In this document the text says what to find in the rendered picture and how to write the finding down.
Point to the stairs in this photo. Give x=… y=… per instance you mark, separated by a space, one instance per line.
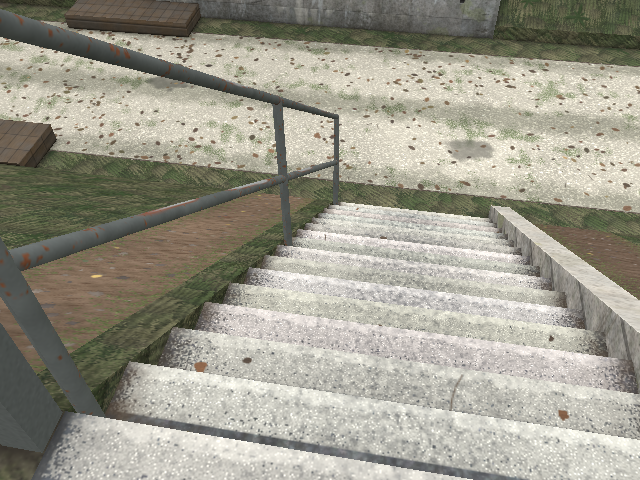
x=407 y=338

